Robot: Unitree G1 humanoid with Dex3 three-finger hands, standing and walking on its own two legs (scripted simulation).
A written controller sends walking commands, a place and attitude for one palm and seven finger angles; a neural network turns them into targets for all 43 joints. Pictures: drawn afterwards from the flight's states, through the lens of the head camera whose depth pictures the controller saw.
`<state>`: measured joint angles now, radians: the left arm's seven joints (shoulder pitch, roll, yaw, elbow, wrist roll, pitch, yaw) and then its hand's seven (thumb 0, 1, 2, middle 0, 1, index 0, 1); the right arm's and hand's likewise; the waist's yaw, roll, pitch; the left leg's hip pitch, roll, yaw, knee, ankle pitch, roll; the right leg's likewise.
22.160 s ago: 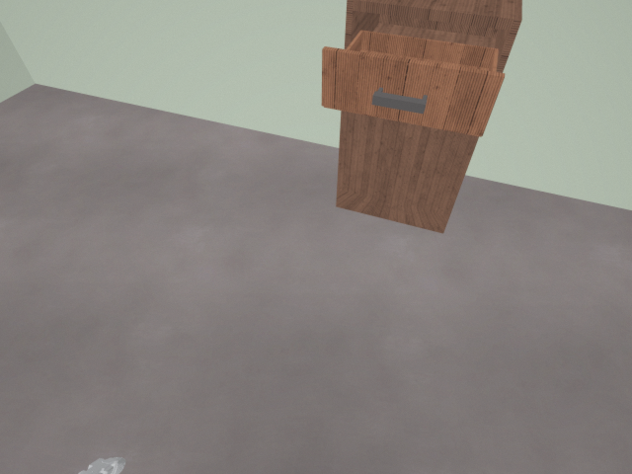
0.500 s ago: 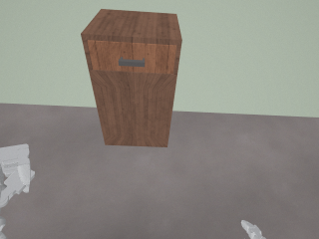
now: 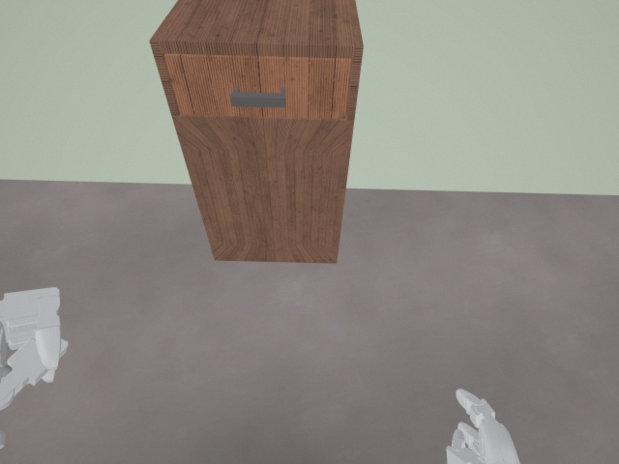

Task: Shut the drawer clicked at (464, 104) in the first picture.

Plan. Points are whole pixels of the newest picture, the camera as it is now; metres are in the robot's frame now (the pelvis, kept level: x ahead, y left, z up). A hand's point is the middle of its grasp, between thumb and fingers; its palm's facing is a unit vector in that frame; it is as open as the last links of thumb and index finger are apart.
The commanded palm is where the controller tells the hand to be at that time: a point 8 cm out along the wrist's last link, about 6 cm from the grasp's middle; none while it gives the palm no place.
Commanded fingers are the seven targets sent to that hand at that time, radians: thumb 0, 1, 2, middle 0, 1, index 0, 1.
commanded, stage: stop stepping back and stand still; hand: left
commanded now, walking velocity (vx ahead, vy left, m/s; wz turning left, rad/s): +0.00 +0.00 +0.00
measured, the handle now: (259, 95) +0.93 +0.18 -0.02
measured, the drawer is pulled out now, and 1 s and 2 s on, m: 0.00 0.00 0.00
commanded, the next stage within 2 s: let the arm hang, fingers relaxed in 0.12 s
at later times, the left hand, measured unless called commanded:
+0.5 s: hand out of the picture +0.06 +0.19 -0.16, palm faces -0.04 -0.98 -0.22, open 3.1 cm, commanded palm none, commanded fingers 0.00 0.90 0.90 -0.80 -0.95 -0.80 -0.95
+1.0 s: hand out of the picture -0.01 +0.21 -0.17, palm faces +0.02 -0.97 -0.25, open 6.9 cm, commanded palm none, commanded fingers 0.00 0.90 0.90 -0.20 -0.30 -0.20 -0.30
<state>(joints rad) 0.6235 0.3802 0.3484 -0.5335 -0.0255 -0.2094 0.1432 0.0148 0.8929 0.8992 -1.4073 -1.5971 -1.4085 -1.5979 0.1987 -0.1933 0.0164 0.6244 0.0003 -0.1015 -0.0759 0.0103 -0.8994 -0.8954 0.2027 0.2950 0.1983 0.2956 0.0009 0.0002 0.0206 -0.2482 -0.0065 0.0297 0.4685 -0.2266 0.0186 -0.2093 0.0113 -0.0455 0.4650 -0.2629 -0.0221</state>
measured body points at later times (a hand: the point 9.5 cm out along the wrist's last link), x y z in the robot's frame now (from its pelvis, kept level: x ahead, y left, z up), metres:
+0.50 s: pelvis -0.02 +0.01 +0.00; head +0.00 +0.01 +0.44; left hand +0.06 +0.25 -0.14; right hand +0.07 -0.25 -0.14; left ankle +0.01 +0.11 -0.74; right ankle -0.01 -0.10 -0.74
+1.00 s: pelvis -0.02 +0.01 +0.00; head +0.00 +0.00 +0.45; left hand -0.01 +0.26 -0.15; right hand -0.02 -0.22 -0.16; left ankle +0.01 +0.11 -0.74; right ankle -0.01 -0.10 -0.74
